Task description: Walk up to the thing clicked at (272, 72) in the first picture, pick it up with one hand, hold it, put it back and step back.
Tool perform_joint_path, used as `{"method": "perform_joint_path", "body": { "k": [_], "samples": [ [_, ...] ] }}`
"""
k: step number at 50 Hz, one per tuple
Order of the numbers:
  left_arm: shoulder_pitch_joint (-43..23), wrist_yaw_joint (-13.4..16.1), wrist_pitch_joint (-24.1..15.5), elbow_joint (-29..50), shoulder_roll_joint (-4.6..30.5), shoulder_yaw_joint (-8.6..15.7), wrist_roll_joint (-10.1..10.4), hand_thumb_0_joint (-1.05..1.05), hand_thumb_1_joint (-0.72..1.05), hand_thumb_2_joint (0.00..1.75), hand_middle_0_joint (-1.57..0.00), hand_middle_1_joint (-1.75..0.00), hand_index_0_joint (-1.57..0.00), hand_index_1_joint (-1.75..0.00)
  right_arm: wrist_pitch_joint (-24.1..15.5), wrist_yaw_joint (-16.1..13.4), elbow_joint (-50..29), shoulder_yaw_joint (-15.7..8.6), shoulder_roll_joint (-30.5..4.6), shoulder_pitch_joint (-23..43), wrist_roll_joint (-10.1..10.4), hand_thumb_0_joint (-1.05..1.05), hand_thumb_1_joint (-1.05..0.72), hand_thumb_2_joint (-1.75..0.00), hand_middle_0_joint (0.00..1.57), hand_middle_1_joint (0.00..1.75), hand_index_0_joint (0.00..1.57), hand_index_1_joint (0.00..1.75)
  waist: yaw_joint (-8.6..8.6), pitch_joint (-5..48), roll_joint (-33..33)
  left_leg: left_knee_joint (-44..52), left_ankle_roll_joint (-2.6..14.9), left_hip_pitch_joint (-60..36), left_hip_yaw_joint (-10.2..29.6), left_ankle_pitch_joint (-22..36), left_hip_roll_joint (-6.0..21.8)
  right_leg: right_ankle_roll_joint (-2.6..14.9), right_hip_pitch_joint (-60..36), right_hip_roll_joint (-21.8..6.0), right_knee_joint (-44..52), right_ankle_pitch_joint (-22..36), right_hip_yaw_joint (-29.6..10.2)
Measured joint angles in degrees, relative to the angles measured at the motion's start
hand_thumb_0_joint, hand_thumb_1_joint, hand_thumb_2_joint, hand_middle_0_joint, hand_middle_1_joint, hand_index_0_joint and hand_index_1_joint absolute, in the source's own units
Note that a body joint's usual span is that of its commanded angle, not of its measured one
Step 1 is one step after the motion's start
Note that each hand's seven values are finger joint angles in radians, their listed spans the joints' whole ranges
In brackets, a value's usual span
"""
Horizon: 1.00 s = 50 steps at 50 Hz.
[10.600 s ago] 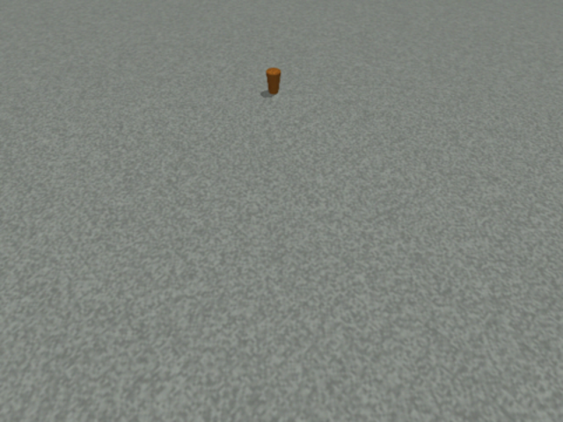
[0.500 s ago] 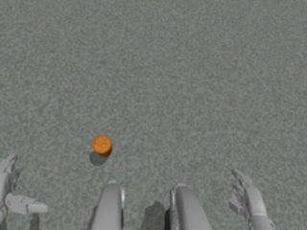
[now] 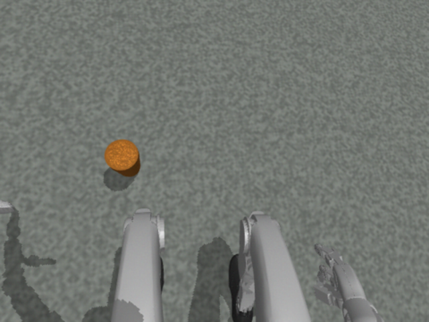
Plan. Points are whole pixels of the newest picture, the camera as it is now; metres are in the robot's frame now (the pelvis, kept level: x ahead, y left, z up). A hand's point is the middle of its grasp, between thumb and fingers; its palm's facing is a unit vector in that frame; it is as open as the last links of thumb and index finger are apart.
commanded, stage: go down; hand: left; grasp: from the side
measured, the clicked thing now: (126, 161) +0.48 +0.24 -0.41
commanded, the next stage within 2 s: approach in 1.02 s
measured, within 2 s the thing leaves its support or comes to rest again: neither
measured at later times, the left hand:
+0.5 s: hand out of the picture +0.37 +0.40 -0.07, palm faces +0.23 -0.97 -0.12, open 17.1 cm
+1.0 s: hand out of the picture +0.39 +0.42 -0.09, palm faces +0.22 -0.97 -0.09, open 17.2 cm
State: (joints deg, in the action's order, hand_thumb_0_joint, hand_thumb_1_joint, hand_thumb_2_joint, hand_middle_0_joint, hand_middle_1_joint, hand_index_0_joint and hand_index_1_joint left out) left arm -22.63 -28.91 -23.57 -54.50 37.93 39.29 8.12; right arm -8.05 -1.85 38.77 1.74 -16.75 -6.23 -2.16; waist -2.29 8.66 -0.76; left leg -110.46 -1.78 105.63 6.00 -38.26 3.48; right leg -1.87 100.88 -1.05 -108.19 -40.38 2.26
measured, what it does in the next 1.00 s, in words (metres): lowers itself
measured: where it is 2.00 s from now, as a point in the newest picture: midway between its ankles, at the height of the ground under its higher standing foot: (196, 302)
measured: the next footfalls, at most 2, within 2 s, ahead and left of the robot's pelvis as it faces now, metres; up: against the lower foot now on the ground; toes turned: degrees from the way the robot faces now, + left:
none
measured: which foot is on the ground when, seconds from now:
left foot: down 0.00-1.00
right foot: down 0.00-1.00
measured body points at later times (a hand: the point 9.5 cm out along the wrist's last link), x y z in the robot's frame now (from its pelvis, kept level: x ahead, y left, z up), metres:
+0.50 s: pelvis -0.02 +0.00 -0.08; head +0.19 +0.06 +0.32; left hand +0.36 +0.45 -0.07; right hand +0.13 -0.28 -0.18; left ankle +0.07 +0.13 -0.45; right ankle +0.07 -0.14 -0.45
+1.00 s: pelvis -0.02 +0.00 -0.11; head +0.19 +0.07 +0.28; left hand +0.37 +0.47 -0.08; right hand +0.12 -0.28 -0.21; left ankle +0.07 +0.13 -0.45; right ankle +0.07 -0.14 -0.45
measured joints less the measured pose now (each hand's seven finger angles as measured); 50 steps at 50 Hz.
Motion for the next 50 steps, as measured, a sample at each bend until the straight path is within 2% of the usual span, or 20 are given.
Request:
{"method": "perform_joint_path", "body": {
  "k": [9,17,27,50],
  "samples": [
    [-4.01,-3.62,-0.38,-3.17,4.22,3.52,0.79,-0.01,-0.4,0.11,-0.03,-0.09,-0.02,-0.09,0.35,0.34,-0.02,1.25,-1.55,0.42,-0.14,0.0,-0.91,-0.91,0.21,0.3,0.2,0.3,-1.23,-0.71,-0.21,-5.62,-0.26,5.31,1.05,-0.36,-0.06,0.12,5.03,0.36,-5.35,-0.34,0.35],
    [-7.57,-5.96,-0.85,-5.63,7.63,5.86,1.3,-0.01,-0.44,0.1,-0.03,-0.09,-0.03,-0.09,0.24,0.58,0.37,1.76,-2.38,0.47,-0.65,0.0,-0.92,-0.91,0.21,0.3,0.2,0.3,-1.52,-1.88,-0.79,-10.36,-0.49,9.7,1.93,-0.29,-0.2,0.1,9.34,0.66,-10.05,-0.33,0.58],
    [-10.51,-8.11,-0.57,-6.95,10.6,7.49,1.56,-0.01,-0.47,0.1,-0.04,-0.09,-0.03,-0.1,-0.04,0.8,0.78,3.05,-2.66,0.46,-0.89,0.0,-0.92,-0.91,0.21,0.3,0.2,0.3,-2.32,-3.01,-1.05,-14.98,-0.46,13.75,2.69,-0.38,-0.56,-0.14,12.96,0.8,-14.33,-0.5,0.71],
    [-12.93,-10.4,0.54,-7.45,14.8,9.61,2.72,-0.01,-0.48,0.09,-0.04,-0.09,-0.03,-0.1,0.0,1.03,0.1,5.12,-3.38,0.64,-1.18,0.0,-0.92,-0.91,0.21,0.3,0.21,0.3,-3.07,-4.62,-1.4,-20.4,-0.12,18.12,3.98,-0.6,-0.97,-0.74,16.43,1.16,-18.79,-0.67,1.2]
  ]
}}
